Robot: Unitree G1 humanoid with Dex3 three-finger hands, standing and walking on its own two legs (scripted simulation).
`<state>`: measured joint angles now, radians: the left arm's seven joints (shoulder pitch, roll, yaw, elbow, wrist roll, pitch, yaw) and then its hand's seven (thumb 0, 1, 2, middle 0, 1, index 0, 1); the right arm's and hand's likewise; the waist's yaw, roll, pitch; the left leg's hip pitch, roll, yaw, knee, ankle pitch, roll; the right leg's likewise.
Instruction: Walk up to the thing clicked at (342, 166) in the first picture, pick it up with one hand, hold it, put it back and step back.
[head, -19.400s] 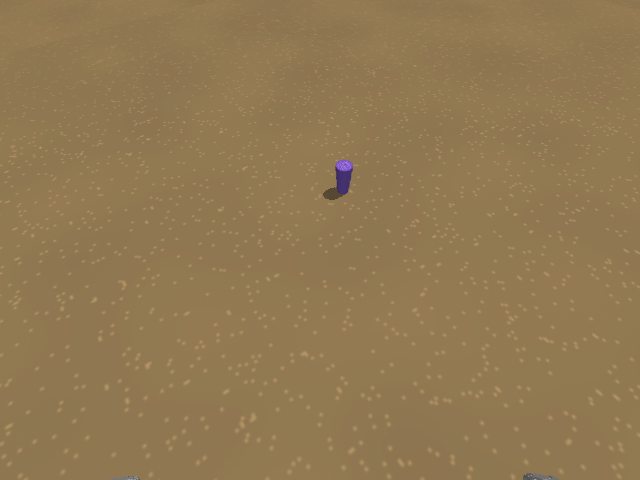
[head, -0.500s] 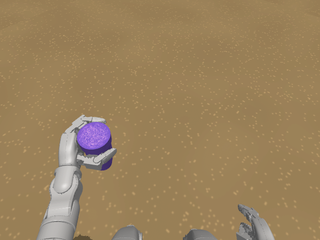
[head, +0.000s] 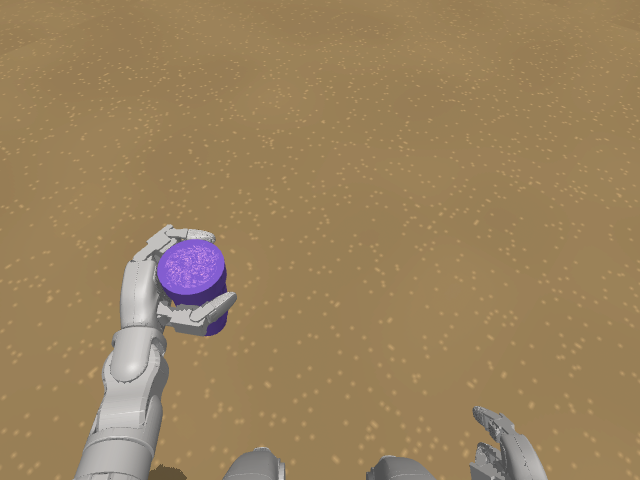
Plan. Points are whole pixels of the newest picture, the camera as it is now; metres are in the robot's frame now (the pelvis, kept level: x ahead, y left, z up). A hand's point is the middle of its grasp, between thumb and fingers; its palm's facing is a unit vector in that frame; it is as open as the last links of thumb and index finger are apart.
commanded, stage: hold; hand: left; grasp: from the side
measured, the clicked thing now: (201, 295) +0.32 +0.16 +0.01
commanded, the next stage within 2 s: crouch in 0.40 s
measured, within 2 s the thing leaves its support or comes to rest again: neither
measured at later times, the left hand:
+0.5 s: hand (198, 294) +0.31 +0.16 +0.04, palm faces +0.08 -1.00 -0.04, open 9.7 cm
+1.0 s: hand (217, 325) +0.33 +0.16 -0.10, palm faces +0.12 -0.99 -0.01, open 9.7 cm
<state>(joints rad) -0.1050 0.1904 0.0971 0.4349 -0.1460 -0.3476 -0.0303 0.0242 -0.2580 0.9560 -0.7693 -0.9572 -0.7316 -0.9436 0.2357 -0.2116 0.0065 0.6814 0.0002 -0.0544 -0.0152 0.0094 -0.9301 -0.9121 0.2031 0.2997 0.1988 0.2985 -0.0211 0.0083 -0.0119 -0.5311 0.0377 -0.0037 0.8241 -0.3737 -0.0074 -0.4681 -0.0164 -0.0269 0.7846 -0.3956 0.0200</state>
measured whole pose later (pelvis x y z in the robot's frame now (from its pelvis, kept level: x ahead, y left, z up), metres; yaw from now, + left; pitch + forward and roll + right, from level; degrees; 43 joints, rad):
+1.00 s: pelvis -0.02 -0.01 -0.08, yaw +0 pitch +20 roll -2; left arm -0.27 0.20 0.20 0.79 -0.13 -0.65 -0.06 0.02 -0.26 0.96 -0.77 -0.96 -0.73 -0.94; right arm 0.20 -0.25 -0.02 0.69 -0.05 -0.08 0.04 0.01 -0.90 -0.91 0.20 0.30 0.20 0.30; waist -0.06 -0.02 -0.12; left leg -1.11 0.05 -0.04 1.25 -0.50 -0.02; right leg -1.04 -0.01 -0.04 1.23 -0.54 0.01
